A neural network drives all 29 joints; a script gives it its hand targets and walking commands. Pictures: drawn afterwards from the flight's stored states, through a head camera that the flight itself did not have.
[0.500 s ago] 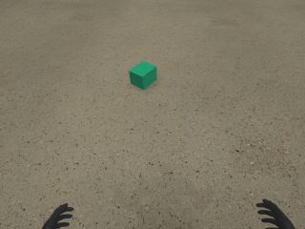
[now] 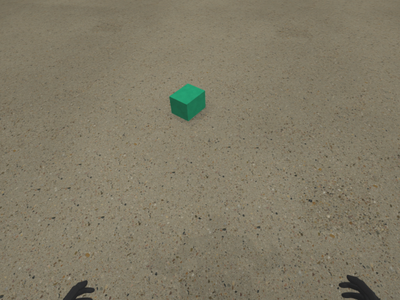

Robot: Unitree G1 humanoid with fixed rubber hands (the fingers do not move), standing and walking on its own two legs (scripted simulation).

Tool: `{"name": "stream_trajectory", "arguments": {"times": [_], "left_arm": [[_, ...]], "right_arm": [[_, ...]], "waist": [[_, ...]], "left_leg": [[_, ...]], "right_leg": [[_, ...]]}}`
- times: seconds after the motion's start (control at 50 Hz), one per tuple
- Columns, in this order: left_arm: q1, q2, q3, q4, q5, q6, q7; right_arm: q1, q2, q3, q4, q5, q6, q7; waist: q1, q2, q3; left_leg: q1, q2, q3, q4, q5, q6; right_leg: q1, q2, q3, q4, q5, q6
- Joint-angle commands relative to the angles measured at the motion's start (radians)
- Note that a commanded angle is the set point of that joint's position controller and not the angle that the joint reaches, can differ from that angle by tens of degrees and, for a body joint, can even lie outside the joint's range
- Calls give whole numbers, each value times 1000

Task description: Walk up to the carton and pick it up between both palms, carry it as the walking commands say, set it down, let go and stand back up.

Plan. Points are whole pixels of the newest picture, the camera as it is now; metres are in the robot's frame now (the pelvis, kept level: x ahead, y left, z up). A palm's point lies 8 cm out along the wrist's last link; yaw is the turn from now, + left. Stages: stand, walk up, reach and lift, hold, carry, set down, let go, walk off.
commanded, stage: stand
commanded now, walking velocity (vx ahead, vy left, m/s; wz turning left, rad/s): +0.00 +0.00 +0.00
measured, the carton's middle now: (188, 102) +1.64 +0.15 -0.69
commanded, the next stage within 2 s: walk up in 1.08 s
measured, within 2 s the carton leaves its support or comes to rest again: neither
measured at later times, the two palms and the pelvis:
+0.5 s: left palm out of the picture +0.10 +0.31 -0.09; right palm out of the picture +0.10 -0.31 -0.09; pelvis +0.00 +0.00 +0.01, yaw +0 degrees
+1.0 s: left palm out of the picture +0.10 +0.31 -0.09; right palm out of the picture +0.10 -0.31 -0.09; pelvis +0.00 +0.00 +0.01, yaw +0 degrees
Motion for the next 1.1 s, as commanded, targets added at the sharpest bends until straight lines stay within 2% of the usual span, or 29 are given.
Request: {"name": "stream_trajectory", "arguments": {"times": [0.0, 0.38, 1.08], "left_arm": [[-48, 168, 34, -28, -1, -10, 4], [-64, 175, 26, 76, -2, -2, 7], [-56, 180, 28, 99, -4, 6, 12]], "right_arm": [[-48, -166, -34, -29, 1, -10, -4], [-63, -174, -30, 80, 2, -1, -5], [-56, -180, -32, 105, 3, 7, -9]], "waist": [[-1, 1, -67], [-1, 0, -52], [-1, 1, -57]], "left_leg": [[27, 99, -96, -111, 152, 43], [63, 113, -95, -190, 138, 32], [94, 121, -93, -210, 193, 29]], "right_leg": [[26, -100, 97, -110, 161, -44], [59, -113, 99, -189, 150, -33], [86, -121, 95, -211, 203, -29]]}}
